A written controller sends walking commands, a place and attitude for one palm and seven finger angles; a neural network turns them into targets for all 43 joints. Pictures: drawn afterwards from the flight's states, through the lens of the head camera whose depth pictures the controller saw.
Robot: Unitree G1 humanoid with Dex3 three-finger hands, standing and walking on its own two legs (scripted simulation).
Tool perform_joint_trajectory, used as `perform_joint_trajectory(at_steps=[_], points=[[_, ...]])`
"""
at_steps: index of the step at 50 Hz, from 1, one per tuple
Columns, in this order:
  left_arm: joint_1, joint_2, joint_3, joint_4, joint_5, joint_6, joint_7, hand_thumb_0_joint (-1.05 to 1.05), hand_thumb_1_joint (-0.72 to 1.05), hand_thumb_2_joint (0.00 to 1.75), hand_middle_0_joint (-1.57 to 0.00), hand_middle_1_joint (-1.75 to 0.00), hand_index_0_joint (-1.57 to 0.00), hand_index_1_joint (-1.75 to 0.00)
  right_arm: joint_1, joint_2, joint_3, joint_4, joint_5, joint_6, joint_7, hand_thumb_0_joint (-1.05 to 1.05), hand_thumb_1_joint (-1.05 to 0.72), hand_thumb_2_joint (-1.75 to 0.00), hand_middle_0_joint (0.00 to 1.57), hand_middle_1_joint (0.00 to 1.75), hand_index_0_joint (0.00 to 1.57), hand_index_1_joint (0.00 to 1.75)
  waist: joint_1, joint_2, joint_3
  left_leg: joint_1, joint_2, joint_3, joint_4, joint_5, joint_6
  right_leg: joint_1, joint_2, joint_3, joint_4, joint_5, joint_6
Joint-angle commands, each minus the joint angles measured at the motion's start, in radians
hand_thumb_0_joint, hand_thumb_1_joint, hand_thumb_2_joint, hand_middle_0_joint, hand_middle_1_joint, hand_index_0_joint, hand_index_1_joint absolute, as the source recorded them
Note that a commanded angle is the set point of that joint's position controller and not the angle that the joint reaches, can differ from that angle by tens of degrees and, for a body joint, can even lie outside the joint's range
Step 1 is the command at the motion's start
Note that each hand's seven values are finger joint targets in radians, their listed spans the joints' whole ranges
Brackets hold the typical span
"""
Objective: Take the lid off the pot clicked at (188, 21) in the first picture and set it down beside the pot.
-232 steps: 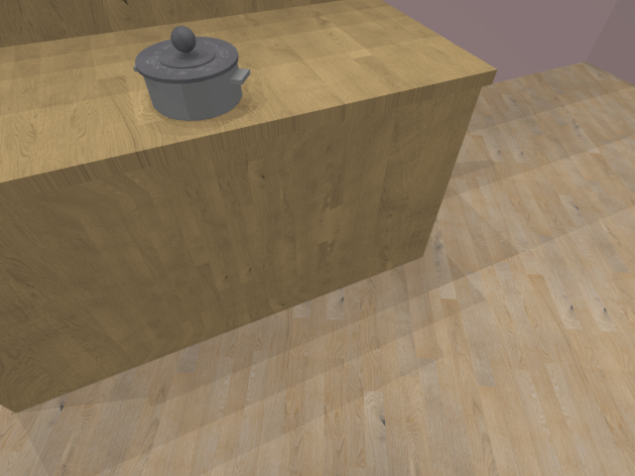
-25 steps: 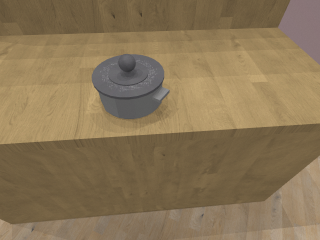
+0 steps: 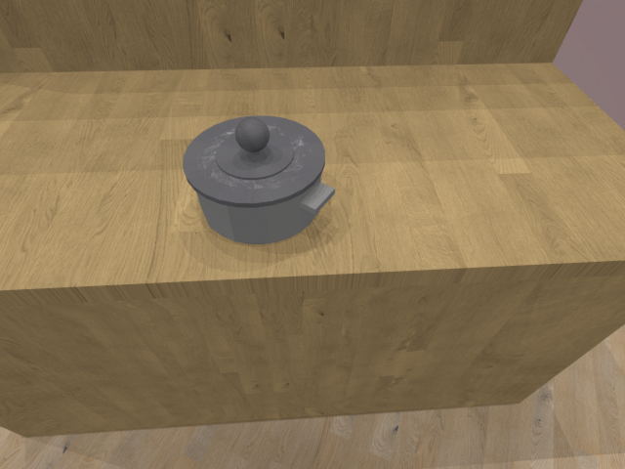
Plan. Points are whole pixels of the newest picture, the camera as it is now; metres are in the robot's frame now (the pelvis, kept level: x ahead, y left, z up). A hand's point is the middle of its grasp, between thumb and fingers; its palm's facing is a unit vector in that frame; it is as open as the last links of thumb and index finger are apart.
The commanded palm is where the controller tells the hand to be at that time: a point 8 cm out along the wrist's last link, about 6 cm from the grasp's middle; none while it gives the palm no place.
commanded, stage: look again from close up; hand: left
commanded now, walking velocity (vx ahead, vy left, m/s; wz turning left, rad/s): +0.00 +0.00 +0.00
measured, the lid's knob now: (252, 134) +0.51 +0.12 +0.16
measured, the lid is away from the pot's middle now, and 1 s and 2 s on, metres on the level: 0.00 0.00 0.00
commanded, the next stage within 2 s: lift the closed hand beside the body in 0.72 s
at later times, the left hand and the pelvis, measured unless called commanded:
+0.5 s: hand out of the picture +0.00 +0.16 -0.18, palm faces +0.03 -0.99 -0.16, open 7.4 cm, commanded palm none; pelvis +0.01 +0.00 +0.00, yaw +0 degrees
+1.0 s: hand (157, 466) +0.14 +0.20 -0.07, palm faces +0.17 -0.94 -0.31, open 6.7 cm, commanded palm +0.09 +0.24 -0.03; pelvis +0.00 +0.02 +0.00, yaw +3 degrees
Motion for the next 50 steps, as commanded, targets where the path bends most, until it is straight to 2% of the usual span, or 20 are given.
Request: perform_joint_trajectory(at_steps=[1, 4, 8, 17, 19, 26, 32, 33, 37, 40, 41, 42, 43, 44, 45, 46, 47, 48, 49, 50], points=[[0.058, 0.092, 0.009, -0.028, -0.002, -0.026, 0.005, 0.00, 0.90, 0.90, -0.20, -0.30, -0.20, -0.30, 0.044, -0.080, -0.008, -0.031, 0.005, -0.016, -0.005, 0.00, -0.90, -0.90, 0.20, 0.30, 0.20, 0.30, -0.001, -0.019, 0.008, 0.032, 0.123, -0.119, -0.075, 0.207, 0.002, -0.043, -0.113, 0.105, -0.081, 0.257, -0.043], [0.068, 0.095, 0.008, -0.020, -0.003, -0.026, 0.005, 0.00, 0.90, 0.90, -0.20, -0.30, -0.20, -0.30, 0.036, -0.083, -0.006, -0.029, 0.006, -0.017, -0.005, 0.00, -0.90, -0.90, 0.20, 0.30, 0.20, 0.30, 0.002, 0.004, 0.006, 0.042, 0.122, -0.121, -0.075, 0.211, 0.004, -0.039, -0.113, 0.104, -0.086, 0.253, -0.042], [0.074, 0.096, 0.006, -0.006, -0.003, -0.026, 0.004, 0.00, 0.90, 0.90, -0.20, -0.30, -0.20, -0.30, 0.028, -0.077, -0.004, -0.021, 0.007, -0.016, -0.006, 0.00, -0.90, -0.90, 0.20, 0.30, 0.20, 0.30, 0.005, -0.012, 0.029, 0.035, 0.124, -0.119, -0.079, 0.197, 0.004, -0.043, -0.112, 0.099, -0.099, 0.242, -0.040], [0.085, 0.086, 0.002, 0.013, -0.002, -0.028, 0.006, 0.00, 0.90, 0.90, -0.20, -0.30, -0.20, -0.30, 0.034, -0.079, -0.003, -0.007, 0.007, -0.019, -0.007, 0.00, -0.90, -0.90, 0.20, 0.30, 0.20, 0.30, 0.003, 0.012, 0.008, 0.058, 0.127, -0.116, -0.081, 0.231, 0.004, -0.035, -0.113, 0.097, -0.094, 0.257, -0.038], [0.088, 0.083, 0.003, 0.014, -0.002, -0.027, 0.006, 0.00, 0.90, 0.90, -0.20, -0.30, -0.20, -0.30, 0.026, -0.080, -0.003, -0.008, 0.007, -0.018, -0.007, 0.00, -0.90, -0.90, 0.20, 0.30, 0.20, 0.30, 0.006, -0.014, 0.029, 0.043, 0.126, -0.117, -0.083, 0.209, 0.004, -0.037, -0.112, 0.099, -0.101, 0.247, -0.037], [0.093, 0.076, 0.002, 0.026, -0.003, -0.026, 0.007, 0.00, 0.90, 0.90, -0.20, -0.30, -0.20, -0.30, 0.043, -0.075, -0.001, 0.006, 0.007, -0.021, -0.009, 0.00, -0.90, -0.90, 0.20, 0.30, 0.20, 0.30, 0.007, 0.002, 0.029, 0.056, 0.130, -0.119, -0.088, 0.242, 0.009, -0.038, -0.111, 0.091, -0.095, 0.241, -0.035], [0.094, 0.073, 0.002, 0.030, -0.003, -0.024, 0.008, 0.00, 0.90, 0.90, -0.20, -0.30, -0.20, -0.30, 0.055, -0.069, 0.000, 0.014, 0.007, -0.022, -0.009, 0.00, -0.90, -0.90, 0.20, 0.30, 0.20, 0.30, 0.007, -0.003, 0.034, 0.050, 0.130, -0.119, -0.094, 0.222, 0.011, -0.039, -0.108, 0.089, -0.095, 0.218, -0.034], [0.096, 0.074, 0.003, 0.030, -0.004, -0.024, 0.007, 0.00, 0.90, 0.90, -0.20, -0.30, -0.20, -0.30, 0.056, -0.066, -0.001, 0.014, 0.007, -0.022, -0.008, 0.00, -0.90, -0.90, 0.20, 0.30, 0.20, 0.30, 0.012, -0.026, 0.030, 0.044, 0.131, -0.121, -0.091, 0.219, 0.014, -0.029, -0.106, 0.084, -0.099, 0.217, -0.033], [0.098, 0.068, 0.003, 0.033, -0.003, -0.025, 0.009, 0.00, 0.90, 0.90, -0.20, -0.30, -0.20, -0.30, 0.067, -0.062, -0.001, 0.021, 0.007, -0.023, -0.009, 0.00, -0.90, -0.90, 0.20, 0.30, 0.20, 0.30, 0.007, -0.002, 0.024, 0.053, 0.130, -0.118, -0.092, 0.228, 0.012, -0.035, -0.107, 0.092, -0.093, 0.225, -0.034], [0.103, 0.065, 0.001, 0.037, -0.004, -0.025, 0.010, 0.00, 0.90, 0.90, -0.20, -0.30, -0.20, -0.30, 0.067, -0.059, 0.000, 0.025, 0.008, -0.023, -0.009, 0.00, -0.90, -0.90, 0.20, 0.30, 0.20, 0.30, 0.009, -0.013, 0.038, 0.043, 0.129, -0.117, -0.090, 0.220, 0.013, -0.038, -0.109, 0.089, -0.096, 0.223, -0.032], [0.129, 0.097, 0.001, 0.068, 0.021, -0.056, 0.044, 0.00, 0.90, 0.90, -0.20, -0.30, -0.20, -0.30, -0.009, -0.117, 0.001, -0.032, 0.011, -0.029, 0.002, 0.00, -0.90, -0.90, 0.20, 0.30, 0.20, 0.30, 0.016, 0.028, 0.045, -0.021, 0.131, -0.101, 0.095, 0.434, -0.019, -0.062, -0.143, 0.104, -0.072, 0.530, -0.009], [-0.513, 0.255, -0.004, -1.202, -0.103, -0.201, 0.052, 0.00, 0.90, 0.90, -0.24, -0.35, -0.24, -0.35, 0.003, -0.231, -0.014, -0.352, 0.076, -0.206, 0.010, 0.00, -0.90, -0.90, 0.20, 0.30, 0.20, 0.30, 0.013, 0.175, -0.430, 0.212, 0.046, -0.154, -0.049, 0.460, -0.063, 0.053, -0.064, 0.028, -0.007, 0.413, -0.024], [-0.332, 0.324, 0.055, -1.181, -0.081, -0.136, 0.126, 0.00, 0.90, 0.90, -0.29, -0.40, -0.29, -0.40, -0.087, -0.155, -0.002, -0.324, 0.094, -0.275, -0.015, 0.00, -0.90, -0.90, 0.20, 0.30, 0.20, 0.30, -0.001, 0.220, -0.355, 0.262, 0.067, -0.120, -0.018, 0.453, -0.059, -0.009, -0.036, 0.018, 0.013, 0.280, -0.030], [-0.151, 0.214, -0.011, -1.117, -0.056, -0.074, 0.135, 0.00, 0.90, 0.90, -0.33, -0.44, -0.33, -0.44, -0.080, -0.179, -0.006, -0.300, 0.081, -0.302, -0.032, 0.00, -0.90, -0.90, 0.20, 0.30, 0.20, 0.30, 0.015, 0.256, -0.386, 0.230, 0.078, -0.129, -0.043, 0.413, -0.073, -0.017, -0.033, -0.003, -0.001, 0.204, -0.032], [0.095, 0.006, -0.116, -0.971, -0.063, 0.028, 0.134, 0.00, 0.90, 0.90, -0.38, -0.49, -0.38, -0.49, -0.107, -0.143, 0.003, -0.286, 0.099, -0.307, -0.023, 0.00, -0.90, -0.90, 0.20, 0.30, 0.20, 0.30, 0.011, 0.214, -0.256, 0.176, 0.075, -0.142, -0.068, 0.402, -0.065, -0.033, -0.038, -0.032, -0.023, 0.200, -0.027], [0.132, -0.062, -0.173, -1.004, -0.065, 0.044, 0.123, 0.00, 0.90, 0.90, -0.42, -0.54, -0.42, -0.54, -0.095, -0.159, 0.006, -0.307, 0.083, -0.322, -0.006, 0.00, -0.90, -0.90, 0.20, 0.30, 0.20, 0.30, 0.008, 0.170, -0.185, 0.176, 0.064, -0.156, -0.084, 0.441, -0.057, -0.018, -0.030, -0.057, -0.048, 0.226, -0.021], [0.222, -0.083, -0.198, -0.963, -0.031, 0.039, 0.114, 0.00, 0.90, 0.90, -0.46, -0.59, -0.46, -0.59, -0.114, -0.169, 0.005, -0.330, 0.061, -0.330, 0.007, 0.00, -0.90, -0.90, 0.20, 0.30, 0.20, 0.30, 0.013, 0.093, -0.117, 0.165, 0.065, -0.160, -0.081, 0.490, -0.047, -0.040, -0.021, -0.071, -0.058, 0.227, -0.014], [0.388, -0.122, -0.198, -0.814, -0.014, 0.048, 0.106, 0.00, 0.90, 0.90, -0.51, -0.64, -0.51, -0.64, -0.132, -0.174, -0.021, -0.346, 0.055, -0.314, 0.022, 0.00, -0.90, -0.90, 0.20, 0.30, 0.20, 0.30, 0.028, -0.023, -0.070, 0.104, 0.077, -0.160, -0.071, 0.508, -0.035, -0.057, -0.014, -0.086, -0.063, 0.218, -0.011], [0.425, -0.096, -0.165, -0.755, 0.002, 0.050, 0.091, 0.00, 0.90, 0.90, -0.55, -0.68, -0.55, -0.68, -0.124, -0.184, -0.044, -0.363, 0.042, -0.283, 0.039, 0.00, -0.90, -0.90, 0.20, 0.30, 0.20, 0.30, 0.034, -0.135, -0.015, 0.049, 0.081, -0.156, -0.061, 0.496, -0.029, -0.079, -0.010, -0.092, -0.060, 0.238, -0.009], [0.498, -0.010, -0.055, -0.776, 0.007, 0.042, 0.075, 0.00, 0.90, 0.90, -0.60, -0.73, -0.60, -0.73, -0.150, -0.187, -0.067, -0.387, 0.035, -0.246, 0.048, 0.00, -0.90, -0.90, 0.20, 0.30, 0.20, 0.30, 0.059, -0.195, 0.008, 0.015, 0.085, -0.146, -0.063, 0.472, -0.033, -0.077, -0.011, -0.092, -0.060, 0.235, -0.007]])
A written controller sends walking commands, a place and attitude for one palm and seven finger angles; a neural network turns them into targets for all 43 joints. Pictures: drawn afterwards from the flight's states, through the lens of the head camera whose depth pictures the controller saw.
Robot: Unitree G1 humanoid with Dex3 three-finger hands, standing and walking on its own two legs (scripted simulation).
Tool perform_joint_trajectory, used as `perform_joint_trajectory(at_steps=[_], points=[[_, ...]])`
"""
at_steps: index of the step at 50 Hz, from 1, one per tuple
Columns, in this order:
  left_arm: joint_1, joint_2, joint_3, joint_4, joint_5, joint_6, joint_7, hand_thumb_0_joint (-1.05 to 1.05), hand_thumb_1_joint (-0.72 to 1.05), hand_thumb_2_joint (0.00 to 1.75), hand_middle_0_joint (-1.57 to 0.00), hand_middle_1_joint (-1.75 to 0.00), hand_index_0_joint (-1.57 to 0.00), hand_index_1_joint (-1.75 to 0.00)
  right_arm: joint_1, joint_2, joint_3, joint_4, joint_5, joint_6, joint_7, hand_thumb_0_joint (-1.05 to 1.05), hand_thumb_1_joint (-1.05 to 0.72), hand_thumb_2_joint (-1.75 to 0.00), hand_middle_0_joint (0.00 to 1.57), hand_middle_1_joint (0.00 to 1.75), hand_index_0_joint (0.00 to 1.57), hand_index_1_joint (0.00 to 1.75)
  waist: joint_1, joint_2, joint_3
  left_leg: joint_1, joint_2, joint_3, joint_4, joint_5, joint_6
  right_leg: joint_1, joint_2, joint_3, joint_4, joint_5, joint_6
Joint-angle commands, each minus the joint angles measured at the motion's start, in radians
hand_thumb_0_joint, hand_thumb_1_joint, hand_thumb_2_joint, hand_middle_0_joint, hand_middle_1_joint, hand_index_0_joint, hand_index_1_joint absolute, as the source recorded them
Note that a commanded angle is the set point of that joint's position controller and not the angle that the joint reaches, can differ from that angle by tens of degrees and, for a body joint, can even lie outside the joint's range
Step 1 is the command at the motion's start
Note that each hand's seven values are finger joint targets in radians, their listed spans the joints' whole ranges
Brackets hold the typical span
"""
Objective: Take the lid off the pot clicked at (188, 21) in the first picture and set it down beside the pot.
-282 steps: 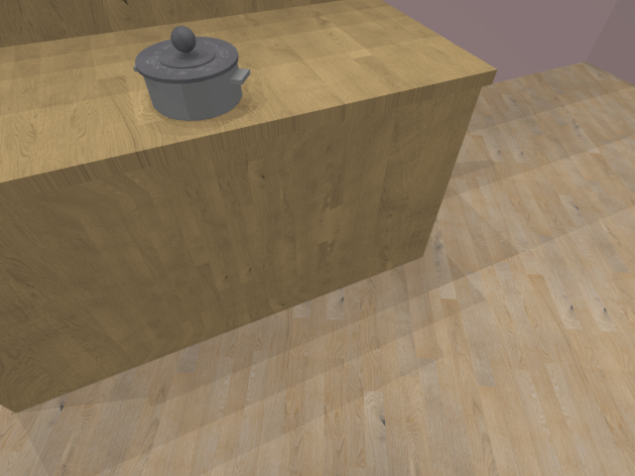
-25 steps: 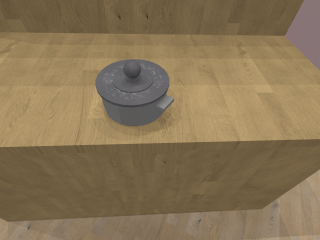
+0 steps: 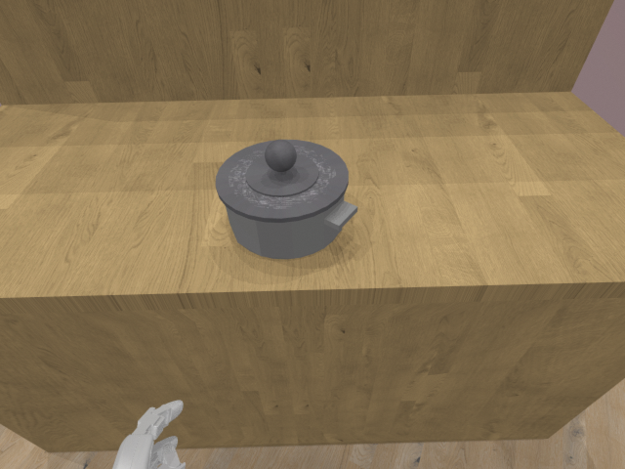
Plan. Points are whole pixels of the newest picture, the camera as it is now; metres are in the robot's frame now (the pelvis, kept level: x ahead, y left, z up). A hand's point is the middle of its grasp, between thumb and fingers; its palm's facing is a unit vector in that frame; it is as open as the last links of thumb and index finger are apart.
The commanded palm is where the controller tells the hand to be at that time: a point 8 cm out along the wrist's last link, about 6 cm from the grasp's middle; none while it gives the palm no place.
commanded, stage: lift the closed hand beside the body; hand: left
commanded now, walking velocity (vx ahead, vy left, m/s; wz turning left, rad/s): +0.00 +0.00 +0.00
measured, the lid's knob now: (280, 155) +0.51 +0.08 +0.16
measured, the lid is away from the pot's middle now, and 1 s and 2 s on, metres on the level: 0.00 0.00 0.00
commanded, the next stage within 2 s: raise the hand higher, near the body in 0.44 s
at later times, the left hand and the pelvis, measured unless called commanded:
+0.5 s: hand out of the picture +0.10 +0.21 +0.06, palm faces +0.31 -0.89 -0.33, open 3.1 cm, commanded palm +0.05 +0.25 +0.10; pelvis -0.04 -0.02 +0.00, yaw +1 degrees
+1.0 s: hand (74, 442) +0.12 +0.22 +0.13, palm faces +0.32 -0.85 -0.41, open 3.1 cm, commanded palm +0.07 +0.25 +0.15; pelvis -0.03 -0.01 +0.00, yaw -1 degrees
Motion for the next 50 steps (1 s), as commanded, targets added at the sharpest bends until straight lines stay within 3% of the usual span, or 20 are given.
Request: perform_joint_trajectory(at_steps=[1, 2, 3, 5, 7, 8, 9, 12, 16, 18, 21, 24, 26, 28, 31, 38, 40, 44, 49, 50], points=[[0.397, 0.003, 0.062, -0.018, 0.032, -0.013, -0.067, 0.00, 0.90, 0.90, -0.64, -0.78, -0.64, -0.78, -0.244, -0.105, -0.078, -0.274, -0.019, 0.009, 0.035, 0.00, -0.90, -0.90, 0.20, 0.30, 0.20, 0.30, 0.069, -0.280, 0.101, -0.045, 0.112, -0.089, -0.062, 0.381, -0.059, -0.124, 0.026, -0.055, -0.045, 0.215, -0.033], [0.431, 0.070, 0.141, -0.061, 0.020, -0.033, -0.080, 0.00, 0.90, 0.90, -0.68, -0.83, -0.68, -0.83, -0.272, -0.101, -0.082, -0.316, -0.016, 0.032, 0.033, 0.00, -0.90, -0.90, 0.20, 0.30, 0.20, 0.30, 0.084, -0.299, 0.108, -0.081, 0.102, -0.070, -0.069, 0.292, -0.061, -0.114, 0.025, -0.046, -0.051, 0.179, -0.035], [0.445, 0.156, 0.243, -0.132, 0.001, -0.059, -0.078, 0.00, 0.90, 0.90, -0.73, -0.88, -0.73, -0.88, -0.292, -0.097, -0.087, -0.355, -0.007, 0.050, 0.026, 0.00, -0.90, -0.90, 0.20, 0.30, 0.20, 0.30, 0.097, -0.262, 0.089, -0.084, 0.096, -0.057, -0.072, 0.237, -0.066, -0.080, 0.014, -0.038, -0.061, 0.166, -0.039], [0.256, 0.204, 0.252, -0.429, -0.017, -0.124, -0.088, 0.00, 0.90, 0.90, -0.82, -0.97, -0.82, -0.97, -0.313, -0.088, -0.059, -0.452, -0.002, 0.058, 0.011, 0.00, -0.90, -0.90, 0.20, 0.30, 0.20, 0.30, 0.079, -0.135, 0.064, -0.049, 0.077, -0.036, -0.078, 0.141, -0.058, -0.088, 0.008, 0.000, -0.084, 0.115, -0.037], [0.094, 0.174, 0.195, -0.601, -0.018, -0.158, -0.088, 0.00, 0.90, 0.90, -0.90, -1.07, -0.90, -1.07, -0.294, -0.072, -0.034, -0.484, -0.012, 0.050, -0.005, 0.00, -0.90, -0.90, 0.20, 0.30, 0.20, 0.30, 0.044, 0.032, 0.051, 0.010, 0.071, -0.029, -0.078, 0.095, -0.045, -0.120, 0.007, 0.020, -0.105, 0.094, -0.032], [0.049, 0.180, 0.193, -0.636, -0.014, -0.161, -0.083, 0.00, 0.90, 0.90, -0.95, -1.12, -0.95, -1.12, -0.278, -0.073, -0.030, -0.488, -0.017, 0.051, -0.009, 0.00, -0.90, -0.90, 0.20, 0.30, 0.20, 0.30, 0.024, 0.081, 0.059, 0.023, 0.073, -0.028, -0.065, 0.065, -0.046, -0.150, 0.007, 0.020, -0.123, 0.079, -0.030], [0.016, 0.140, 0.146, -0.659, -0.016, -0.162, -0.083, 0.00, 0.90, 0.90, -0.99, -1.16, -0.99, -1.16, -0.269, -0.072, -0.020, -0.495, -0.023, 0.049, -0.013, 0.00, -0.90, -0.90, 0.20, 0.30, 0.20, 0.30, 0.010, 0.132, 0.064, 0.035, 0.070, -0.033, -0.068, 0.043, -0.043, -0.158, 0.010, 0.019, -0.127, 0.068, -0.032], [0.104, 0.101, 0.128, -0.608, -0.020, -0.153, -0.085, 0.00, 0.90, 0.90, -1.12, -1.31, -1.12, -1.31, -0.224, -0.077, -0.016, -0.499, -0.031, 0.053, -0.021, 0.00, -0.90, -0.90, 0.20, 0.30, 0.20, 0.30, 0.010, 0.084, 0.053, 0.060, 0.066, -0.042, -0.063, 0.053, -0.035, -0.150, 0.023, 0.009, -0.122, 0.079, -0.033], [0.147, 0.157, 0.200, -0.673, -0.028, -0.168, -0.091, 0.00, 0.90, 0.90, -1.30, -1.50, -1.30, -1.50, -0.248, -0.085, -0.022, -0.519, -0.036, 0.064, -0.032, 0.00, -0.90, -0.90, 0.20, 0.30, 0.20, 0.30, 0.027, -0.054, 0.021, 0.064, 0.062, -0.032, -0.048, 0.063, -0.023, -0.131, 0.024, 0.015, -0.148, 0.067, -0.023], [0.132, 0.206, 0.258, -0.721, -0.029, -0.175, -0.083, 0.00, 0.90, 0.90, -1.30, -1.50, -1.30, -1.50, -0.263, -0.083, -0.019, -0.520, -0.036, 0.062, -0.035, 0.00, -0.90, -0.90, 0.20, 0.30, 0.20, 0.30, 0.033, -0.021, 0.021, 0.072, 0.060, -0.029, -0.042, 0.058, -0.026, -0.135, 0.022, 0.023, -0.163, 0.050, -0.023], [0.138, 0.203, 0.269, -0.752, -0.029, -0.180, -0.078, 0.00, 0.90, 0.90, -1.30, -1.50, -1.30, -1.50, -0.277, -0.070, -0.010, -0.512, -0.039, 0.055, -0.044, 0.00, -0.90, -0.90, 0.20, 0.30, 0.20, 0.30, 0.044, 0.014, 0.053, 0.066, 0.058, -0.035, -0.057, 0.055, -0.026, -0.125, 0.017, 0.029, -0.174, 0.037, -0.027], [0.201, 0.213, 0.296, -0.793, -0.027, -0.186, -0.077, 0.00, 0.90, 0.90, -1.30, -1.50, -1.30, -1.50, -0.292, -0.061, -0.008, -0.507, -0.037, 0.044, -0.041, 0.00, -0.90, -0.90, 0.20, 0.30, 0.20, 0.30, 0.059, 0.032, 0.035, 0.067, 0.062, -0.041, -0.061, 0.079, -0.030, -0.098, 0.018, 0.024, -0.163, 0.054, -0.031], [0.215, 0.230, 0.318, -0.824, -0.026, -0.191, -0.074, 0.00, 0.90, 0.90, -1.30, -1.50, -1.30, -1.50, -0.298, -0.062, -0.010, -0.503, -0.037, 0.038, -0.042, 0.00, -0.90, -0.90, 0.20, 0.30, 0.20, 0.30, 0.065, 0.031, 0.035, 0.068, 0.067, -0.046, -0.067, 0.086, -0.031, -0.087, 0.020, 0.021, -0.158, 0.057, -0.030], [0.267, 0.239, 0.356, -0.776, -0.025, -0.188, -0.071, 0.00, 0.90, 0.90, -1.30, -1.50, -1.30, -1.50, -0.310, -0.057, -0.017, -0.486, -0.035, 0.035, -0.041, 0.00, -0.90, -0.90, 0.20, 0.30, 0.20, 0.30, 0.072, -0.021, 0.057, 0.052, 0.069, -0.046, -0.067, 0.075, -0.032, -0.099, 0.027, 0.020, -0.165, 0.036, -0.027], [0.279, 0.225, 0.346, -0.780, -0.024, -0.201, -0.074, 0.00, 0.90, 0.90, -1.30, -1.50, -1.30, -1.50, -0.307, -0.061, -0.026, -0.481, -0.031, 0.034, -0.045, 0.00, -0.90, -0.90, 0.20, 0.30, 0.20, 0.30, 0.071, -0.059, 0.063, 0.058, 0.072, -0.039, -0.071, 0.073, -0.026, -0.103, 0.021, 0.023, -0.170, 0.025, -0.022], [0.251, 0.280, 0.397, -0.904, -0.014, -0.232, -0.052, 0.00, 0.90, 0.90, -1.30, -1.50, -1.30, -1.50, -0.297, -0.067, -0.030, -0.469, -0.028, -0.002, -0.048, 0.00, -0.90, -0.90, 0.20, 0.30, 0.20, 0.30, 0.073, 0.025, 0.017, 0.083, 0.072, -0.042, -0.069, 0.082, -0.029, -0.091, 0.021, 0.030, -0.159, 0.038, -0.025], [0.272, 0.265, 0.399, -0.872, -0.015, -0.235, -0.049, 0.00, 0.90, 0.90, -1.30, -1.50, -1.30, -1.50, -0.295, -0.063, -0.035, -0.458, -0.026, -0.003, -0.052, 0.00, -0.90, -0.90, 0.20, 0.30, 0.20, 0.30, 0.075, -0.011, 0.047, 0.079, 0.076, -0.042, -0.074, 0.088, -0.029, -0.099, 0.023, 0.027, -0.159, 0.041, -0.026], [0.220, 0.248, 0.369, -0.940, -0.016, -0.247, -0.057, 0.00, 0.90, 0.90, -1.30, -1.50, -1.30, -1.50, -0.288, -0.071, -0.033, -0.471, -0.022, -0.007, -0.044, 0.00, -0.90, -0.90, 0.20, 0.30, 0.20, 0.30, 0.068, 0.031, 0.046, 0.086, 0.081, -0.051, -0.079, 0.102, -0.032, -0.096, 0.026, 0.024, -0.138, 0.075, -0.029], [0.201, 0.279, 0.405, -0.989, -0.019, -0.252, -0.050, 0.00, 0.90, 0.90, -1.30, -1.50, -1.30, -1.50, -0.284, -0.071, -0.027, -0.474, -0.025, -0.011, -0.040, 0.00, -0.90, -0.90, 0.20, 0.30, 0.20, 0.30, 0.075, 0.033, 0.024, 0.092, 0.087, -0.060, -0.079, 0.130, -0.038, -0.075, 0.031, 0.023, -0.121, 0.109, -0.033], [0.198, 0.265, 0.398, -0.965, -0.019, -0.253, -0.051, 0.00, 0.90, 0.90, -1.30, -1.50, -1.30, -1.50, -0.281, -0.066, -0.025, -0.466, -0.027, -0.007, -0.041, 0.00, -0.90, -0.90, 0.20, 0.30, 0.20, 0.30, 0.072, 0.013, 0.051, 0.087, 0.086, -0.062, -0.081, 0.131, -0.038, -0.085, 0.034, 0.018, -0.123, 0.110, -0.034]])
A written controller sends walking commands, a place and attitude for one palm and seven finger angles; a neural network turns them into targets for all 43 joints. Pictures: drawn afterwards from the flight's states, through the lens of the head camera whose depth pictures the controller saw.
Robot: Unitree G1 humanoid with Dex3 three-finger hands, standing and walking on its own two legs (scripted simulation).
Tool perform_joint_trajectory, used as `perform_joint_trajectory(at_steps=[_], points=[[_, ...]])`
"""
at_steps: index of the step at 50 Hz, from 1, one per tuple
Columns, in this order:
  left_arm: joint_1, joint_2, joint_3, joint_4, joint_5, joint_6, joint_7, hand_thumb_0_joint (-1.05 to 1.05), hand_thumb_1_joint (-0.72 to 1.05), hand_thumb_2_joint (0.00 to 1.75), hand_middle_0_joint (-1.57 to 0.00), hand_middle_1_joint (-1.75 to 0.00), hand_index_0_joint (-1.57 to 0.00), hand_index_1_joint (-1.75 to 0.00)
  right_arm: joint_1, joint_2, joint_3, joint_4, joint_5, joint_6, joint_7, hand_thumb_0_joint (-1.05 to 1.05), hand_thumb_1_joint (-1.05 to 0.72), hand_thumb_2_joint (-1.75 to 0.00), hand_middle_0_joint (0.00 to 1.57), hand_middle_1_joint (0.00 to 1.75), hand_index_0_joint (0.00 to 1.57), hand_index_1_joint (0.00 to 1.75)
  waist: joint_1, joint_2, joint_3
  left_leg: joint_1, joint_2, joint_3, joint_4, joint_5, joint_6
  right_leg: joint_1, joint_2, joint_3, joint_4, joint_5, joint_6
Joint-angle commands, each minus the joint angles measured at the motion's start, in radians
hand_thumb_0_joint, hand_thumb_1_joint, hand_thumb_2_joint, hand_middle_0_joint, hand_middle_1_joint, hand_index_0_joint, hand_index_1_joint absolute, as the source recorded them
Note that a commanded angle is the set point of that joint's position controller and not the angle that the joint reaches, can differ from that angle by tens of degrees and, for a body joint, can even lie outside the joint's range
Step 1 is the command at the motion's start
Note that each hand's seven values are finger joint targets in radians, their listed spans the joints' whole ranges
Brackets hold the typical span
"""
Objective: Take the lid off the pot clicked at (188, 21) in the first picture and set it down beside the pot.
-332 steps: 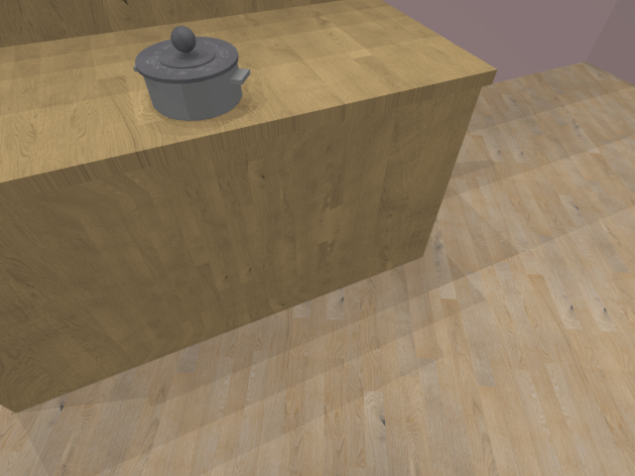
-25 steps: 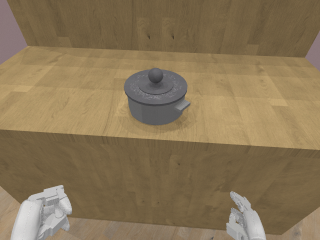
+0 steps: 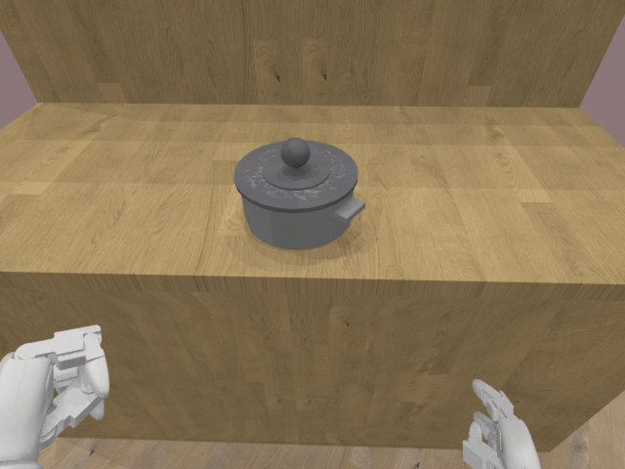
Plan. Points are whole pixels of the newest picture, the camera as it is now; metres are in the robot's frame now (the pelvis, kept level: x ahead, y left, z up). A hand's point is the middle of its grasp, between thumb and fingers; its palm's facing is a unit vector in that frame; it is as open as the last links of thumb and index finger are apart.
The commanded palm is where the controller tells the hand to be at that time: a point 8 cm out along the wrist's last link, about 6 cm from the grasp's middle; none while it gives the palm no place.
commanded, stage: raise the hand higher, near the body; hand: left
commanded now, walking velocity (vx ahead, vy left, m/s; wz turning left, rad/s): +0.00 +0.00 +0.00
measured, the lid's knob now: (295, 152) +0.54 +0.10 +0.16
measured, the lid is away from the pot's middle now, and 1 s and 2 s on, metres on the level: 0.00 0.00 0.00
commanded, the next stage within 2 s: reach forward and open the fingers in 0.32 s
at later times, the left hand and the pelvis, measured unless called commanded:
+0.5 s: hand (86, 323) +0.18 +0.24 +0.19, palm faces +0.43 -0.66 -0.62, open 3.1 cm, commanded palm +0.13 +0.27 +0.21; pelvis +0.00 +0.00 +0.00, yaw +0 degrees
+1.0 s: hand (69, 292) +0.21 +0.27 +0.19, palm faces +0.05 -0.02 -1.00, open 4.8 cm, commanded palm +0.18 +0.26 +0.25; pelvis -0.03 -0.01 +0.00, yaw +2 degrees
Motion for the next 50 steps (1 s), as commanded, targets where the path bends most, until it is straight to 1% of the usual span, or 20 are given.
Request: perform_joint_trajectory(at_steps=[1, 3, 13, 19, 21, 22, 23, 24, 26, 28, 30, 32, 34, 38, 42, 44, 47, 48, 49, 50], points=[[-0.059, 0.143, 0.116, -0.225, -0.014, -0.073, 0.019, 0.00, 0.90, 0.90, -1.30, -1.50, -1.30, -1.50, -0.143, -0.083, -0.014, -0.172, 0.003, -0.053, -0.003, 0.00, -0.90, -0.90, 0.20, 0.30, 0.20, 0.30, 0.002, -0.007, 0.023, 0.050, 0.044, -0.070, -0.092, 0.102, -0.021, -0.136, -0.008, 0.012, -0.086, 0.051, -0.012], [-0.065, 0.133, 0.118, -0.220, -0.015, -0.074, 0.014, 0.00, 0.90, 0.90, -1.30, -1.50, -1.30, -1.50, -0.143, -0.084, -0.014, -0.170, 0.004, -0.049, 0.005, 0.00, -0.90, -0.90, 0.20, 0.30, 0.20, 0.30, -0.003, 0.022, 0.034, 0.047, 0.042, -0.067, -0.090, 0.084, -0.022, -0.149, -0.003, 0.014, -0.087, 0.042, -0.014], [-0.158, 0.161, 0.165, -0.270, -0.029, -0.077, 0.016, 0.00, 0.90, 0.90, -1.30, -1.50, -1.30, -1.50, -0.149, -0.085, 0.000, -0.171, -0.003, -0.038, 0.014, 0.00, -0.90, -0.90, 0.20, 0.30, 0.20, 0.30, 0.003, 0.035, -0.013, 0.063, 0.046, -0.073, -0.084, 0.126, -0.027, -0.117, -0.003, 0.016, -0.075, 0.080, -0.017], [-0.227, 0.190, 0.198, -0.282, -0.038, -0.091, 0.019, 0.00, 0.90, 0.90, -1.30, -1.50, -1.30, -1.50, -0.154, -0.086, 0.001, -0.166, -0.002, -0.033, 0.011, 0.00, -0.90, -0.90, 0.20, 0.30, 0.20, 0.30, 0.005, -0.004, -0.032, 0.073, 0.046, -0.069, -0.079, 0.130, -0.024, -0.113, -0.012, 0.019, -0.083, 0.083, -0.017], [-0.247, 0.193, 0.203, -0.283, -0.040, -0.094, 0.021, 0.00, 0.90, 0.90, -1.30, -1.50, -1.30, -1.50, -0.151, -0.088, -0.001, -0.160, -0.002, -0.030, 0.010, 0.00, -0.90, -0.90, 0.20, 0.30, 0.20, 0.30, 0.005, 0.009, -0.029, 0.081, 0.050, -0.070, -0.080, 0.140, -0.026, -0.115, -0.013, 0.020, -0.083, 0.087, -0.016], [-0.282, 0.388, 0.145, -0.321, 0.349, 0.018, 0.052, 0.00, 0.87, 0.92, -1.29, -1.46, -1.29, -1.46, -0.179, -0.162, 0.013, -0.185, -0.028, 0.036, 0.023, 0.00, -0.90, -0.90, 0.20, 0.30, 0.20, 0.30, 0.023, 0.105, -0.031, -0.052, 0.029, -0.048, -0.070, 0.166, -0.037, -0.153, -0.002, 0.013, 0.000, 0.103, -0.009], [-0.326, 0.314, 0.130, -0.398, 0.349, 0.075, 0.070, 0.00, 0.84, 0.94, -1.28, -1.43, -1.28, -1.43, -0.218, -0.121, 0.011, -0.240, -0.009, 0.064, 0.037, 0.00, -0.90, -0.90, 0.20, 0.30, 0.20, 0.30, 0.020, 0.155, -0.027, -0.082, 0.027, -0.036, -0.069, 0.189, -0.048, -0.140, -0.004, -0.014, 0.020, 0.107, -0.020], [-0.376, 0.323, 0.137, -0.392, 0.358, 0.095, 0.077, 0.00, 0.81, 0.96, -1.28, -1.39, -1.28, -1.39, -0.199, -0.122, 0.012, -0.233, -0.014, 0.078, 0.039, 0.00, -0.90, -0.90, 0.20, 0.30, 0.20, 0.30, 0.017, 0.129, -0.037, -0.101, 0.024, -0.039, -0.069, 0.186, -0.048, -0.143, -0.007, -0.027, 0.034, 0.088, -0.025], [-0.269, 0.391, 0.172, -0.312, 0.502, 0.162, 0.077, 0.00, 0.75, 1.00, -1.26, -1.32, -1.26, -1.32, -0.195, -0.135, -0.001, -0.232, -0.014, 0.126, 0.052, 0.00, -0.90, -0.90, 0.20, 0.30, 0.20, 0.30, 0.051, 0.114, -0.074, -0.084, 0.027, -0.034, -0.062, 0.171, -0.043, -0.135, 0.005, -0.009, 0.039, 0.059, -0.031], [-0.260, 0.439, 0.183, -0.295, 0.570, 0.221, 0.045, 0.00, 0.69, 1.05, -1.25, -1.25, -1.25, -1.25, -0.253, -0.137, 0.002, -0.262, 0.006, 0.176, 0.060, 0.00, -0.90, -0.90, 0.20, 0.30, 0.20, 0.30, 0.055, 0.058, -0.106, -0.091, 0.014, -0.021, -0.041, 0.164, -0.034, -0.115, 0.015, 0.015, 0.038, 0.067, -0.032], [-0.369, 0.492, 0.173, -0.240, 0.641, 0.247, 0.011, 0.00, 0.63, 1.09, -1.24, -1.18, -1.24, -1.18, -0.261, -0.148, 0.001, -0.254, 0.012, 0.210, 0.057, 0.00, -0.90, -0.90, 0.20, 0.30, 0.20, 0.30, 0.038, -0.010, -0.128, -0.095, 0.005, -0.020, -0.025, 0.137, -0.024, -0.134, 0.003, 0.028, 0.032, 0.034, -0.020], [-0.436, 0.536, 0.162, -0.158, 0.690, 0.266, -0.033, 0.00, 0.56, 1.13, -1.22, -1.11, -1.22, -1.11, -0.261, -0.158, -0.002, -0.240, 0.024, 0.218, 0.055, 0.00, -0.90, -0.90, 0.20, 0.30, 0.20, 0.30, 0.031, -0.040, -0.126, -0.093, 0.006, -0.037, -0.028, 0.112, -0.018, -0.156, -0.003, 0.028, 0.022, 0.014, -0.010], [-0.481, 0.579, 0.158, -0.128, 0.704, 0.274, -0.094, 0.00, 0.50, 1.17, -1.20, -1.04, -1.20, -1.04, -0.280, -0.159, -0.003, -0.239, 0.041, 0.216, 0.054, 0.00, -0.90, -0.90, 0.20, 0.30, 0.20, 0.30, 0.032, -0.026, -0.165, -0.081, 0.002, -0.036, -0.027, 0.110, -0.015, -0.137, -0.011, 0.031, 0.016, 0.023, -0.002], [-0.567, 0.595, 0.123, -0.153, 0.691, 0.262, -0.192, 0.00, 0.36, 1.26, -1.17, -0.90, -1.17, -0.90, -0.322, -0.154, -0.001, -0.241, 0.052, 0.184, 0.057, 0.00, -0.90, -0.90, 0.20, 0.30, 0.20, 0.30, 0.023, 0.025, -0.211, -0.016, -0.007, -0.065, -0.021, 0.175, -0.009, -0.125, -0.006, 0.025, 0.015, 0.109, 0.002], [-0.746, 0.666, 0.119, -0.024, 0.697, 0.253, -0.271, 0.00, 0.22, 1.34, -1.12, -0.76, -1.12, -0.76, -0.286, -0.164, 0.007, -0.192, 0.044, 0.177, 0.034, 0.00, -0.90, -0.90, 0.20, 0.30, 0.20, 0.30, 0.008, -0.011, -0.106, -0.051, -0.012, -0.072, -0.057, 0.113, -0.004, -0.161, -0.011, 0.010, -0.026, 0.051, 0.011], [-0.852, 0.707, 0.124, 0.044, 0.716, 0.253, -0.305, 0.00, 0.15, 1.38, -1.10, -0.68, -1.10, -0.68, -0.291, -0.165, 0.016, -0.179, 0.044, 0.178, 0.027, 0.00, -0.90, -0.90, 0.20, 0.30, 0.20, 0.30, 0.002, -0.004, -0.097, -0.063, -0.018, -0.066, -0.065, 0.088, -0.005, -0.159, -0.011, 0.010, -0.035, 0.015, 0.008], [-0.961, 0.684, 0.070, 0.055, 0.719, 0.238, -0.344, 0.00, 0.05, 1.45, -1.07, -0.58, -1.07, -0.58, -0.301, -0.158, 0.017, -0.187, 0.048, 0.170, 0.023, 0.00, -0.90, -0.90, 0.20, 0.30, 0.20, 0.30, 0.005, 0.045, -0.114, -0.031, -0.022, -0.072, -0.083, 0.071, -0.006, -0.156, -0.007, 0.009, -0.042, -0.011, 0.006], [-0.943, 0.663, 0.066, 0.054, 0.716, 0.244, -0.355, 0.00, 0.01, 1.47, -1.05, -0.54, -1.05, -0.54, -0.316, -0.154, 0.018, -0.207, 0.050, 0.165, 0.029, 0.00, -0.90, -0.90, 0.20, 0.30, 0.20, 0.30, -0.001, 0.065, -0.134, -0.007, -0.026, -0.077, -0.073, 0.083, -0.006, -0.152, 0.005, 0.017, -0.038, 0.000, -0.003], [-0.997, 0.665, 0.037, 0.053, 0.721, 0.238, -0.374, 0.00, -0.02, 1.49, -1.04, -0.51, -1.04, -0.51, -0.309, -0.152, 0.021, -0.192, 0.046, 0.168, 0.031, 0.00, -0.90, -0.90, 0.20, 0.30, 0.20, 0.30, 0.001, 0.066, -0.169, -0.009, -0.030, -0.070, -0.085, 0.083, -0.006, -0.130, -0.007, 0.011, -0.040, -0.003, 0.001], [-0.987, 0.681, 0.058, 0.054, 0.714, 0.233, -0.381, 0.00, -0.05, 1.51, -1.03, -0.47, -1.03, -0.47, -0.298, -0.153, 0.014, -0.198, 0.046, 0.164, 0.034, 0.00, -0.90, -0.90, 0.20, 0.30, 0.20, 0.30, 0.014, 0.053, -0.176, -0.003, -0.028, -0.069, -0.080, 0.097, -0.005, -0.117, -0.006, 0.015, -0.037, 0.011, 0.000]])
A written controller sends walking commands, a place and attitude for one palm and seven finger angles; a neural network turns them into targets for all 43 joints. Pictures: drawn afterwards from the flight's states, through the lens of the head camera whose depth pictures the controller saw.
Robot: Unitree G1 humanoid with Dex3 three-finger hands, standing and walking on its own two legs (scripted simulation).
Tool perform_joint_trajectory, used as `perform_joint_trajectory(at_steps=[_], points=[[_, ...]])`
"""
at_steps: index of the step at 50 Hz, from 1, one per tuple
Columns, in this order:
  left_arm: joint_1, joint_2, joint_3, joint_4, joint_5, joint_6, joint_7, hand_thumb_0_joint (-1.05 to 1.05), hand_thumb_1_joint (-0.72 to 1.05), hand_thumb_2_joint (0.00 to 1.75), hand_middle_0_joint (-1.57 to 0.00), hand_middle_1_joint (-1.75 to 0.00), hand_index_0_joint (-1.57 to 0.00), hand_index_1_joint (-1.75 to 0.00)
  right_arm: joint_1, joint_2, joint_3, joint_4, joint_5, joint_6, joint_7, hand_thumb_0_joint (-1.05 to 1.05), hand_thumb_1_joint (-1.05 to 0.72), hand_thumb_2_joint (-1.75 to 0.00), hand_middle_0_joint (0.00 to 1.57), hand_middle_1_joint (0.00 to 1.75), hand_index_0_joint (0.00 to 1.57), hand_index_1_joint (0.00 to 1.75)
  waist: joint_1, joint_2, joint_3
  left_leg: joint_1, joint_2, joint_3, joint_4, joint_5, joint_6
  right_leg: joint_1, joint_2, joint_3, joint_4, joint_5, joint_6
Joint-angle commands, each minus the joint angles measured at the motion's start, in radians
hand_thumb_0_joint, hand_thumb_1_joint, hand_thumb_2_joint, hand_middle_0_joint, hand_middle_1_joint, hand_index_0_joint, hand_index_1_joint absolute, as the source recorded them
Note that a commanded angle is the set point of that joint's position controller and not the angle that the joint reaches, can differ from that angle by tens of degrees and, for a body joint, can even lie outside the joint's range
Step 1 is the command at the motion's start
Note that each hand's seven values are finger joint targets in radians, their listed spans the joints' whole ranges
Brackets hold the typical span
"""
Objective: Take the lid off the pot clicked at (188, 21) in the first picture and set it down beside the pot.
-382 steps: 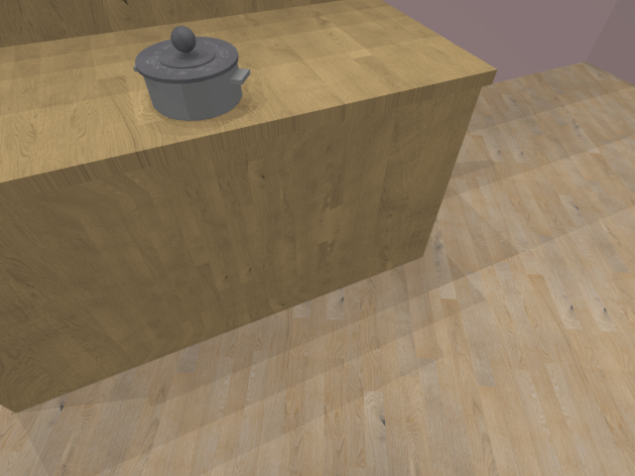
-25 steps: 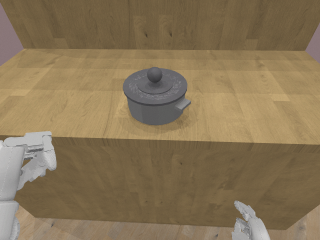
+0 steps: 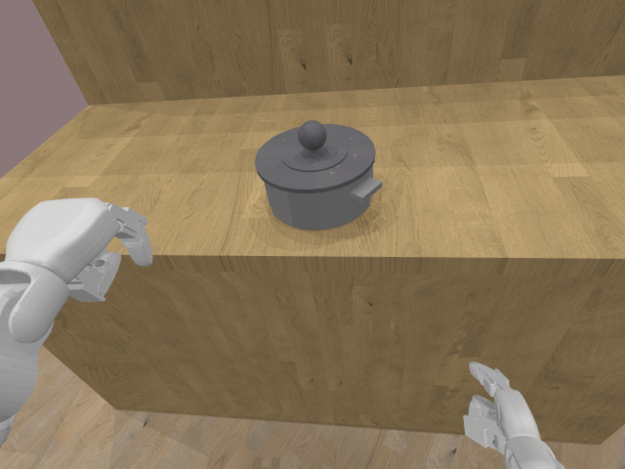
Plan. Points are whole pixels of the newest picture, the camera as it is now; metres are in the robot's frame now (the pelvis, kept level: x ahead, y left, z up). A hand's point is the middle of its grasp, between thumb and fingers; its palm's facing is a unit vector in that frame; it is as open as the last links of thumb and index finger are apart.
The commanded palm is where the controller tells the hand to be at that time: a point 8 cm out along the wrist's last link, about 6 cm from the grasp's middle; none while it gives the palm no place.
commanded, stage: reach forward and open the fingers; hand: left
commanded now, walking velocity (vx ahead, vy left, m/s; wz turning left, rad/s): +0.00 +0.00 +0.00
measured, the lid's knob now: (312, 135) +0.58 +0.09 +0.17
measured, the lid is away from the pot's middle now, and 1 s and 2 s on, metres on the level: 0.00 0.00 0.00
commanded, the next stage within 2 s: move the open hand above the knob in 1.04 s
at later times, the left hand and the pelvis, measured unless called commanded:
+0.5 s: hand (123, 201) +0.30 +0.24 +0.24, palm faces +0.08 +0.01 -1.00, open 9.8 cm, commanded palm +0.26 +0.24 +0.30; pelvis -0.02 +0.00 +0.00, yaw -1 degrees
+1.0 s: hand (140, 173) +0.33 +0.23 +0.26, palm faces +0.09 +0.02 -1.00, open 9.9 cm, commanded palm +0.28 +0.24 +0.31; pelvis +0.00 +0.00 +0.00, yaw -1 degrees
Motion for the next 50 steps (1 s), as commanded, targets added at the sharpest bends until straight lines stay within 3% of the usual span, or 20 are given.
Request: perform_joint_trajectory(at_steps=[1, 3, 4, 8, 10, 13, 14, 17, 20, 23, 24, 28, 31, 33, 38, 41, 43, 44, 48, 50], points=[[-0.289, 0.291, 0.182, -0.137, 0.004, -0.022, -0.009, 0.00, -0.09, 1.53, -1.02, -0.44, -1.02, -0.44, -0.169, -0.088, -0.034, -0.175, -0.003, -0.058, 0.000, 0.00, -0.90, -0.90, 0.20, 0.30, 0.20, 0.30, -0.004, -0.063, -0.196, 0.083, -0.010, -0.029, -0.091, 0.037, 0.000, 0.006, 0.017, 0.058, -0.111, 0.010, 0.012], [-0.282, 0.302, 0.205, -0.105, 0.012, -0.010, -0.021, 0.00, -0.15, 1.57, -0.99, -0.36, -0.99, -0.36, -0.177, -0.092, -0.030, -0.188, 0.003, -0.057, 0.009, 0.00, -0.90, -0.90, 0.20, 0.30, 0.20, 0.30, -0.010, -0.031, -0.197, 0.087, -0.010, -0.029, -0.083, 0.045, -0.003, 0.004, 0.027, 0.066, -0.104, 0.009, 0.003], [-0.364, 0.310, 0.182, -0.081, 0.025, -0.010, -0.036, 0.00, -0.19, 1.59, -0.98, -0.33, -0.98, -0.33, -0.178, -0.091, -0.023, -0.172, -0.003, -0.050, 0.008, 0.00, -0.90, -0.90, 0.20, 0.30, 0.20, 0.30, -0.010, -0.073, -0.196, 0.061, -0.014, -0.020, -0.092, 0.033, -0.004, 0.010, 0.014, 0.059, -0.107, -0.004, 0.009], [-0.464, 0.278, 0.148, 0.014, 0.017, -0.008, -0.042, 0.00, -0.31, 1.68, -0.93, -0.19, -0.93, -0.19, -0.168, -0.097, -0.026, -0.184, 0.013, -0.058, 0.008, 0.00, -0.90, -0.90, 0.20, 0.30, 0.20, 0.30, -0.028, -0.056, -0.114, 0.054, -0.006, -0.031, -0.105, -0.060, -0.004, -0.064, 0.029, 0.057, -0.116, -0.107, 0.006], [-0.552, 0.261, 0.105, -0.020, 0.019, -0.019, -0.053, 0.00, -0.38, 1.72, -0.91, -0.12, -0.91, -0.12, -0.167, -0.091, -0.028, -0.181, 0.012, -0.061, 0.009, 0.00, -0.90, -0.90, 0.20, 0.30, 0.20, 0.30, -0.018, -0.059, -0.152, 0.063, -0.006, -0.030, -0.120, -0.078, -0.003, -0.046, 0.016, 0.053, -0.109, -0.116, 0.008], [-0.514, 0.279, 0.137, -0.065, 0.022, -0.018, -0.051, 0.00, -0.41, 1.74, -0.90, -0.08, -0.90, -0.08, -0.169, -0.090, -0.032, -0.200, 0.009, -0.078, 0.020, 0.00, -0.90, -0.90, 0.20, 0.30, 0.20, 0.30, -0.007, -0.019, -0.234, 0.097, -0.010, -0.039, -0.099, -0.021, -0.001, -0.009, 0.022, 0.066, -0.084, -0.068, -0.003], [-0.561, 0.294, 0.123, -0.034, 0.038, -0.012, -0.061, 0.00, -0.41, 1.74, -0.89, -0.08, -0.89, -0.08, -0.168, -0.088, -0.025, -0.185, 0.000, -0.070, 0.019, 0.00, -0.90, -0.90, 0.20, 0.30, 0.20, 0.30, -0.004, -0.047, -0.237, 0.072, -0.014, -0.030, -0.107, -0.031, -0.001, 0.004, 0.009, 0.067, -0.091, -0.078, 0.000], [-0.661, 0.326, 0.145, 0.047, 0.051, -0.008, -0.052, 0.00, -0.41, 1.74, -0.89, -0.08, -0.89, -0.08, -0.154, -0.100, -0.027, -0.169, 0.007, -0.065, 0.013, 0.00, -0.90, -0.90, 0.20, 0.30, 0.20, 0.30, -0.010, -0.081, -0.142, 0.033, -0.004, -0.033, -0.124, -0.087, -0.003, -0.050, 0.012, 0.057, -0.097, -0.130, 0.003], [-0.716, 0.297, 0.112, 0.104, 0.058, -0.007, -0.058, 0.00, -0.40, 1.74, -0.89, -0.08, -0.89, -0.08, -0.145, -0.100, -0.027, -0.167, 0.013, -0.064, 0.015, 0.00, -0.90, -0.90, 0.20, 0.30, 0.20, 0.30, -0.012, -0.088, -0.135, 0.026, -0.001, -0.034, -0.130, -0.117, -0.005, -0.067, 0.013, 0.050, -0.086, -0.150, 0.001], [-0.663, 0.219, 0.069, 0.047, 0.042, -0.007, -0.067, 0.00, -0.40, 1.74, -0.89, -0.08, -0.89, -0.08, -0.152, -0.089, -0.031, -0.194, 0.017, -0.076, 0.031, 0.00, -0.90, -0.90, 0.20, 0.30, 0.20, 0.30, -0.009, -0.033, -0.208, 0.076, -0.006, -0.044, -0.107, -0.060, -0.004, -0.049, 0.020, 0.057, -0.060, -0.083, -0.008], [-0.699, 0.218, 0.044, 0.023, 0.049, -0.005, -0.077, 0.00, -0.40, 1.74, -0.89, -0.08, -0.89, -0.08, -0.158, -0.086, -0.026, -0.190, 0.011, -0.072, 0.033, 0.00, -0.90, -0.90, 0.20, 0.30, 0.20, 0.30, -0.007, -0.058, -0.233, 0.071, -0.006, -0.042, -0.117, -0.067, -0.003, -0.031, 0.008, 0.055, -0.061, -0.083, -0.004], [-0.764, 0.314, 0.130, 0.064, 0.067, 0.011, -0.063, 0.00, -0.41, 1.74, -0.89, -0.08, -0.89, -0.08, -0.142, -0.102, -0.028, -0.179, 0.012, -0.070, 0.029, 0.00, -0.90, -0.90, 0.20, 0.30, 0.20, 0.30, -0.011, -0.075, -0.205, 0.059, -0.002, -0.041, -0.102, -0.058, -0.002, -0.055, 0.019, 0.059, -0.057, -0.091, -0.006], [-0.886, 0.332, 0.113, 0.141, 0.084, 0.014, -0.069, 0.00, -0.41, 1.74, -0.89, -0.08, -0.89, -0.08, -0.136, -0.105, -0.022, -0.159, 0.008, -0.056, 0.020, 0.00, -0.90, -0.90, 0.20, 0.30, 0.20, 0.30, -0.014, -0.098, -0.173, 0.026, -0.005, -0.031, -0.114, -0.089, -0.003, -0.067, 0.011, 0.052, -0.070, -0.132, -0.002], [-0.815, 0.303, 0.116, 0.120, 0.073, 0.015, -0.073, 0.00, -0.41, 1.74, -0.89, -0.08, -0.89, -0.08, -0.135, -0.101, -0.025, -0.178, 0.014, -0.063, 0.029, 0.00, -0.90, -0.90, 0.20, 0.30, 0.20, 0.30, -0.004, -0.065, -0.228, 0.065, -0.011, -0.034, -0.085, -0.016, -0.002, -0.047, 0.017, 0.059, -0.051, -0.062, -0.009], [-0.693, 0.175, 0.024, 0.095, 0.052, 0.044, -0.108, 0.00, -0.41, 1.74, -0.90, -0.08, -0.90, -0.08, -0.145, -0.092, -0.022, -0.200, 0.020, -0.048, 0.050, 0.00, -0.90, -0.90, 0.20, 0.30, 0.20, 0.30, -0.015, -0.114, -0.233, 0.071, -0.013, -0.017, -0.058, 0.039, 0.001, -0.050, 0.014, 0.057, -0.036, 0.018, -0.002], [-0.821, 0.274, 0.067, 0.092, 0.073, 0.049, -0.104, 0.00, -0.41, 1.74, -0.90, -0.08, -0.90, -0.08, -0.151, -0.103, -0.015, -0.186, 0.012, -0.038, 0.037, 0.00, -0.90, -0.90, 0.20, 0.30, 0.20, 0.30, -0.018, -0.137, -0.196, 0.025, -0.017, -0.011, -0.074, -0.017, 0.006, -0.051, 0.005, 0.057, -0.053, -0.042, 0.003], [-0.879, 0.364, 0.142, 0.035, 0.078, 0.044, -0.090, 0.00, -0.41, 1.74, -0.90, -0.08, -0.90, -0.08, -0.156, -0.104, -0.014, -0.188, 0.012, -0.047, 0.031, 0.00, -0.90, -0.90, 0.20, 0.30, 0.20, 0.30, -0.010, -0.084, -0.253, 0.062, -0.019, -0.024, -0.056, 0.021, 0.007, -0.033, 0.012, 0.068, -0.042, -0.019, -0.004], [-0.950, 0.371, 0.125, 0.008, 0.089, 0.045, -0.094, 0.00, -0.41, 1.74, -0.90, -0.08, -0.90, -0.08, -0.171, -0.095, -0.008, -0.188, 0.006, -0.048, 0.029, 0.00, -0.90, -0.90, 0.20, 0.30, 0.20, 0.30, -0.004, -0.065, -0.297, 0.062, -0.027, -0.022, -0.060, 0.038, 0.007, -0.003, 0.001, 0.068, -0.035, -0.006, -0.005], [-0.825, 0.303, 0.111, 0.092, 0.064, 0.066, -0.102, 0.00, -0.41, 1.74, -0.90, -0.08, -0.90, -0.08, -0.143, -0.092, -0.016, -0.176, 0.013, -0.050, 0.034, 0.00, -0.90, -0.90, 0.20, 0.30, 0.20, 0.30, -0.006, -0.056, -0.291, 0.094, -0.023, -0.030, -0.034, 0.122, 0.002, -0.017, 0.012, 0.065, -0.022, 0.088, -0.010], [-0.746, 0.252, 0.071, 0.174, 0.067, 0.080, -0.124, 0.00, -0.41, 1.74, -0.90, -0.08, -0.90, -0.08, -0.136, -0.094, -0.014, -0.168, 0.014, -0.028, 0.039, 0.00, -0.90, -0.90, 0.20, 0.30, 0.20, 0.30, -0.004, -0.149, -0.210, 0.031, -0.020, -0.010, -0.049, 0.083, 0.000, -0.030, 0.003, 0.054, -0.035, 0.070, -0.002]])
